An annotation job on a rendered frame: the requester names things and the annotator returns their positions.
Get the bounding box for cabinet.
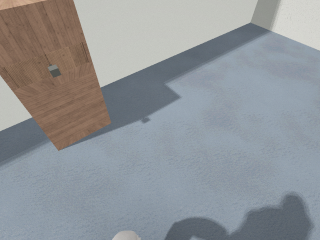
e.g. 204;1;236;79
0;0;111;151

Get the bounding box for drawer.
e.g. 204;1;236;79
2;42;88;89

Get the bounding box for handle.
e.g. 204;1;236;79
47;64;61;78

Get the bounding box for left robot thigh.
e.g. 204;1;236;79
112;230;141;240

